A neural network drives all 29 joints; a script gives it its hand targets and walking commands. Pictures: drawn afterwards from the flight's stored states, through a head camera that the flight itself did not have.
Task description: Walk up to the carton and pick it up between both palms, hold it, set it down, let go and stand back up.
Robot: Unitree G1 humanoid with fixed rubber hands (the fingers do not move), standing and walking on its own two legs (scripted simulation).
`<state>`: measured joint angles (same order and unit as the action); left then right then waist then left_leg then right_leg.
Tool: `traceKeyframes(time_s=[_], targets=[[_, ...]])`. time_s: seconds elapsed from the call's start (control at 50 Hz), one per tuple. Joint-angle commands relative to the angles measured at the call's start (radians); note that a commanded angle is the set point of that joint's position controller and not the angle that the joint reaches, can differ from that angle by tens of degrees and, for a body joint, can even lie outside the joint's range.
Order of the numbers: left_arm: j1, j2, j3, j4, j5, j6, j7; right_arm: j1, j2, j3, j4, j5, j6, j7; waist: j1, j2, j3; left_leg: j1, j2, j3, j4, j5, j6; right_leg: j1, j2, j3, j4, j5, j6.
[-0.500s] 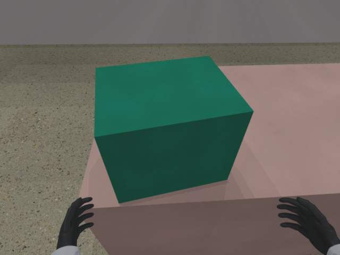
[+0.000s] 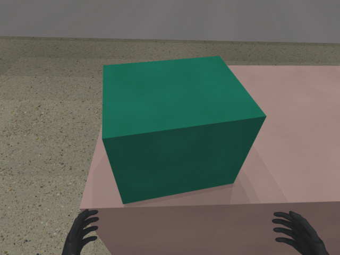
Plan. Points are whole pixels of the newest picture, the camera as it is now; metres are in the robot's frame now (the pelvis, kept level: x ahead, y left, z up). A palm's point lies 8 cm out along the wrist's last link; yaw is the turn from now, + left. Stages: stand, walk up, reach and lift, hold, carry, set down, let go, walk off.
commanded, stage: set down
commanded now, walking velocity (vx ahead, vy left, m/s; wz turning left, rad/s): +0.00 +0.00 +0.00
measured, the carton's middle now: (172, 128) +0.44 +0.03 +0.06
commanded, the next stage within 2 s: let go in 1.06 s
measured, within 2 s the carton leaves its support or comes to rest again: neither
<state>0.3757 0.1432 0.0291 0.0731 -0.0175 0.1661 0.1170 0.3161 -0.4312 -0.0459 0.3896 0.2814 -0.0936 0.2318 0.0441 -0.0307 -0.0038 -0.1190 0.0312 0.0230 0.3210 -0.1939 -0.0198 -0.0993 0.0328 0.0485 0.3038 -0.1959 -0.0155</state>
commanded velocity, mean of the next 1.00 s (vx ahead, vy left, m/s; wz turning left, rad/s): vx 0.00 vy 0.00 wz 0.00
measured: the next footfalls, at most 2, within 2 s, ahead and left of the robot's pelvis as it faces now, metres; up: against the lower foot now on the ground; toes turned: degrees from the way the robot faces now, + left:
none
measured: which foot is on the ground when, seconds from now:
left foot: down 0.00-1.00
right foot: down 0.00-1.00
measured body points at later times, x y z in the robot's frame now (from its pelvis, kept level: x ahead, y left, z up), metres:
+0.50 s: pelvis +0.00 +0.01 +0.00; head +0.01 +0.02 +0.45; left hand +0.16 +0.24 -0.06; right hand +0.19 -0.23 -0.05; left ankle -0.01 +0.13 -0.75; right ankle -0.02 -0.11 -0.75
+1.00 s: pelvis +0.00 +0.00 +0.00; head +0.00 +0.01 +0.45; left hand +0.16 +0.24 -0.09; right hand +0.17 -0.22 -0.08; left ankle -0.01 +0.13 -0.75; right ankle -0.02 -0.11 -0.75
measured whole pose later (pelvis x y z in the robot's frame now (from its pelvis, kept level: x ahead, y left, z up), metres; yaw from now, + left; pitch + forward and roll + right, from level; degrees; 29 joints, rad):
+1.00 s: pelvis +0.00 +0.00 +0.00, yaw +1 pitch -3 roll +0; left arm 0.23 0.19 0.01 0.47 -0.02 0.12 0.02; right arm 0.21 -0.20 -0.02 0.63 0.02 -0.17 0.04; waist 0.01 -0.01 0.06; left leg -0.10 0.02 0.01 0.38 -0.22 -0.01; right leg -0.07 0.02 0.03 0.37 -0.24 -0.01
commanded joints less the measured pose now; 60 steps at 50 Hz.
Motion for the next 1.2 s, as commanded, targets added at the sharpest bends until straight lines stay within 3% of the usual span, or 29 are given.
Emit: traceKeyframes(time_s=[0.0,0.56,0.86,1.18], targets=[[-0.034,0.079,0.032,-0.114,0.003,-0.044,-0.005,-0.040,-0.183,-0.079,-0.095,-0.012,-0.044,-0.014,0.003,-0.023,-0.045,0.101,-0.032,0.014,-0.010,0.244,-0.006,-0.068,-0.012,-0.006,-0.066,0.249,-0.032],[-0.110,0.128,0.020,0.113,-0.005,-0.069,-0.061,-0.099,0.022,-0.038,0.030,-0.175,-0.077,-0.132,-0.016,0.032,-0.016,0.134,-0.040,0.020,0.014,0.280,-0.014,-0.066,-0.001,-0.053,-0.047,0.217,-0.022],[-0.194,0.158,0.023,0.262,0.003,-0.076,-0.090,-0.152,0.102,-0.020,0.118,-0.253,-0.098,-0.193,-0.034,0.010,-0.001,0.117,-0.044,0.034,0.027,0.211,-0.005,-0.067,-0.014,-0.055,-0.023,0.161,0.000],[-0.256,0.167,0.012,0.328,0.013,-0.080,-0.101,-0.202,0.128,-0.013,0.208,-0.278,-0.138,-0.217,-0.044,0.044,-0.011,0.117,-0.039,0.030,0.054,0.208,-0.005,-0.078,-0.012,-0.066,0.009,0.152,0.006]])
